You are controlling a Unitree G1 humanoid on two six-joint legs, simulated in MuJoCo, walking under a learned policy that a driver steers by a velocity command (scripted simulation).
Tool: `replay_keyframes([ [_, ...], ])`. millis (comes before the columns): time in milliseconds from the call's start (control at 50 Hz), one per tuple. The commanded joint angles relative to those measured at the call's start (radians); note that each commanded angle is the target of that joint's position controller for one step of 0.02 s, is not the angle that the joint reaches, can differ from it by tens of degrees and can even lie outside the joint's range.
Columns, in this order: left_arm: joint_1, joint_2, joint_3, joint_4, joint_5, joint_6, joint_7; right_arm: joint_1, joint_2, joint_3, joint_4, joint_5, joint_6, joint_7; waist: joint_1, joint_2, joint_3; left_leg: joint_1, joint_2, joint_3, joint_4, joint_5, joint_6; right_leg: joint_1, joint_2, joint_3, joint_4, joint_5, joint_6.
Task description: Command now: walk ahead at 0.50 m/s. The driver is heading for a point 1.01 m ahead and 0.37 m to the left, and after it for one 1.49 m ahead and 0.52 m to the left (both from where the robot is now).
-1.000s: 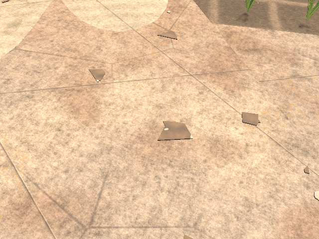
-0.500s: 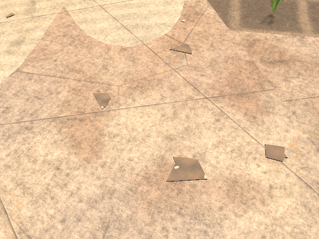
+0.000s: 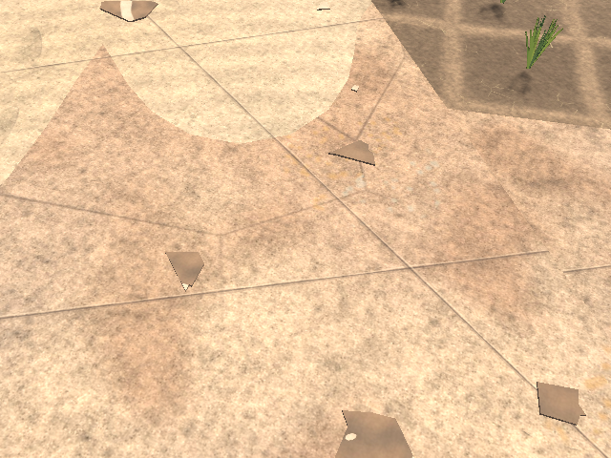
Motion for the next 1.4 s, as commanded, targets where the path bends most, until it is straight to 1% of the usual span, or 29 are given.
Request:
replay_keyframes([
  [20,0.033,0.066,0.021,-0.053,0.005,0.004,0.006,0.008,-0.112,-0.029,-0.043,0.001,-0.026,-0.001,0.016,0.119,-0.076,0.169,0.258,-0.296,-0.28,0.123,0.176,-0.156,-0.084,0.04,-0.026,0.091,0.018],
  [100,-0.083,0.048,0.016,-0.089,0.019,0.011,0.011,0.054,-0.145,-0.039,-0.004,0.004,-0.026,-0.017,-0.004,0.085,-0.022,0.178,0.242,-0.2,-0.322,0.217,0.175,-0.243,-0.091,0.031,-0.218,0.261,0.054],
  [160,-0.178,0.025,0.007,-0.11,0.015,0.0,0.0,0.088,-0.157,-0.04,0.018,0.01,-0.017,-0.026,-0.038,0.088,-0.002,0.189,0.209,-0.133,-0.33,0.207,0.143,-0.213,-0.067,0.006,-0.412,0.411,0.053],
  [260,-0.336,0.024,0.002,-0.165,0.007,-0.018,-0.024,0.189,-0.173,-0.046,0.075,0.024,0.006,-0.033,-0.088,0.08,0.041,0.292,0.251,-0.165,-0.281,0.19,0.142,-0.208,-0.023,-0.002,-0.586,0.422,0.041],
  [340,-0.286,0.072,0.019,-0.16,0.007,-0.038,-0.037,0.171,-0.198,-0.059,0.084,0.029,0.026,-0.047,-0.028,0.116,0.005,0.354,0.285,-0.227,-0.168,0.3,0.113,-0.08,0.01,0.002,-0.659,0.303,0.005],
  [360,-0.196,0.096,0.033,-0.134,0.008,-0.041,-0.032,0.148,-0.199,-0.059,0.08,0.029,0.03,-0.048,0.027,0.117,-0.045,0.332,0.254,-0.208,-0.071,0.419,0.094,0.061,0.034,-0.023,-0.693,0.296,-0.016],
  [380,-0.042,0.147,0.057,-0.092,0.015,-0.043,-0.022,0.147,-0.165,-0.046,0.073,0.019,0.03,-0.048,0.093,0.1,-0.162,0.243,0.194,-0.172,0.113,0.424,0.062,0.312,0.007,-0.008,-0.668,0.323,-0.052],
  [400,0.134,0.223,0.075,-0.071,0.029,-0.039,-0.01,0.153,-0.094,-0.02,0.04,-0.008,0.029,-0.049,0.148,-0.038,-0.335,0.034,0.104,-0.117,0.439,0.112,0.019,0.617,-0.2,0.208,-0.629,0.328,-0.111],
  [420,0.142,0.254,0.081,-0.054,0.03,-0.029,-0.015,0.294,-0.007,0.001,0.028,0.022,0.009,-0.043,0.069,-0.315,-0.438,-0.314,-0.025,-0.126,0.721,-0.444,-0.028,0.862,-0.377,0.634,-0.756,0.101,-0.246],
  [440,0.107,0.142,0.054,-0.071,0.019,-0.027,-0.014,0.231,-0.129,-0.026,0.047,0.045,0.002,-0.044,0.107,-0.178,-0.339,-0.407,0.036,-0.209,0.821,-0.424,-0.028,0.781,-0.343,0.615,-0.816,-0.031,-0.209],
  [460,0.047,0.098,0.041,-0.074,0.014,-0.028,-0.01,0.144,-0.168,-0.042,0.022,0.054,0.0,-0.044,0.102,-0.123,-0.205,-0.445,0.077,-0.188,0.825,-0.326,-0.023,0.654,-0.315,0.455,-0.836,-0.012,-0.168],
  [480,-0.015,0.08,0.034,-0.075,0.019,-0.03,-0.01,0.11,-0.153,-0.042,0.018,0.048,0.003,-0.048,0.07,-0.056,-0.14,-0.406,0.119,-0.17,0.798,-0.243,-0.03,0.528,-0.278,0.355,-0.866,0.081,-0.15],
  [500,-0.059,0.053,0.028,-0.071,0.023,-0.032,-0.011,0.094,-0.14,-0.047,0.015,0.036,0.01,-0.049,0.046,-0.055,-0.086,-0.376,0.144,-0.171,0.753,-0.189,-0.035,0.435,-0.244,0.27,-0.9,0.151,-0.143],
  [540,-0.097,0.042,0.029,-0.061,0.033,-0.042,-0.009,0.123,-0.099,-0.047,0.015,0.04,0.035,-0.044,0.006,-0.085,-0.059,-0.297,0.174,-0.166,0.722,-0.135,-0.044,0.332,-0.217,0.156,-0.959,0.23,-0.141],
  [600,-0.104,0.073,0.042,-0.036,0.031,-0.053,-0.003,0.083,-0.071,-0.045,-0.017,0.033,0.06,-0.044,-0.008,-0.046,-0.014,-0.343,0.188,-0.163,0.658,-0.064,-0.061,0.295,-0.221,0.042,-1.005,0.334,-0.16],
  [680,-0.09,0.106,0.052,-0.015,0.032,-0.042,0.011,-0.007,-0.057,-0.037,-0.052,0.029,0.053,-0.024,0.015,-0.023,0.011,-0.354,0.181,-0.128,0.435,0.126,-0.066,0.329,-0.193,-0.1,-1.019,0.396,-0.145],
  [800,-0.01,0.157,0.07,0.019,0.006,-0.006,0.018,-0.181,-0.052,-0.027,-0.133,0.027,0.051,0.013,0.072,-0.004,0.06,-0.363,0.15,-0.036,0.222,0.129,-0.023,0.485,-0.237,-0.194,-0.975,0.465,-0.118],
  [860,-0.027,0.195,0.082,0.017,-0.012,0.015,0.022,-0.14,-0.094,-0.049,-0.151,0.023,0.059,0.02,0.017,-0.043,0.006,-0.247,0.076,0.033,0.201,-0.013,0.031,0.551,-0.246,-0.237,-0.813,0.839,-0.085],
  [900,-0.063,0.192,0.08,0.005,-0.022,0.03,0.024,0.104,-0.174,-0.098,-0.093,0.024,0.066,0.009,-0.127,-0.024,-0.12,0.084,-0.02,0.072,0.115,0.024,0.09,0.469,-0.189,-0.28,-0.454,0.989,-0.037],
  [920,-0.04,0.143,0.062,-0.015,0.008,0.024,0.026,0.229,-0.268,-0.132,-0.066,0.023,0.075,-0.014,-0.163,0.11,-0.206,0.37,0.086,-0.124,0.089,0.183,0.144,0.226,-0.132,-0.281,-0.134,0.648,0.024],
  [940,0.061,0.007,0.019,-0.067,0.047,0.001,0.014,0.147,-0.367,-0.135,-0.098,0.011,0.065,-0.018,-0.015,0.353,-0.311,0.647,0.346,-0.682,0.0,0.234,0.35,-0.189,0.091,-0.16,0.213,-0.286,0.094],
  [960,-0.03,0.104,0.031,-0.06,0.013,-0.027,0.004,0.158,-0.274,-0.108,-0.137,0.009,0.049,-0.005,-0.101,0.181,-0.418,0.66,0.388,-0.776,-0.083,0.284,0.361,-0.245,0.074,0.048,0.296,-0.309,0.079],
  [980,-0.108,0.132,0.04,-0.089,-0.018,-0.036,0.002,0.113,-0.229,-0.092,-0.135,0.006,0.034,0.001,-0.095,0.124,-0.293,0.564,0.36,-0.616,-0.08,0.401,0.319,-0.296,0.036,0.046,0.276,-0.223,0.059],
  [1000,-0.116,0.117,0.037,-0.085,-0.005,-0.039,0.012,0.067,-0.2,-0.086,-0.132,0.02,0.028,0.0,-0.055,0.045,-0.2,0.428,0.305,-0.494,-0.072,0.465,0.272,-0.279,-0.007,0.041,0.195,-0.142,0.054],
  [1020,-0.115,0.125,0.043,-0.076,0.019,-0.033,0.023,0.015,-0.174,-0.08,-0.139,0.025,0.031,-0.007,-0.023,0.033,-0.147,0.307,0.269,-0.413,-0.082,0.498,0.24,-0.234,-0.037,0.039,0.12,-0.09,0.058],
  [1080,-0.072,0.111,0.046,-0.076,0.027,0.009,0.029,-0.035,-0.175,-0.076,-0.164,-0.001,0.036,-0.022,0.035,0.066,-0.142,0.127,0.223,-0.332,-0.119,0.645,0.23,-0.104,-0.031,0.034,0.025,-0.019,0.083],
  [1200,-0.173,0.074,0.03,-0.112,0.03,0.035,0.032,-0.006,-0.198,-0.083,-0.152,0.021,0.072,-0.062,0.007,0.112,-0.17,0.122,0.161,-0.305,-0.078,0.556,0.171,-0.109,0.028,0.045,-0.267,0.178,0.131],
  [1320,-0.274,0.091,0.034,-0.15,0.022,0.031,0.018,0.003,-0.193,-0.081,-0.153,0.015,0.104,-0.073,-0.029,0.157,-0.131,0.167,0.167,-0.446,-0.012,0.374,0.147,-0.09,0.075,0.083,-0.458,0.147,0.122],
  [1400,-0.194,0.105,0.048,-0.137,0.01,0.005,0.002,-0.042,-0.168,-0.068,-0.171,0.026,0.101,-0.066,0.027,0.182,-0.121,0.096,0.12,-0.538,0.032,0.017,0.117,0.13,0.079,0.056,-0.694,0.188,0.063],
])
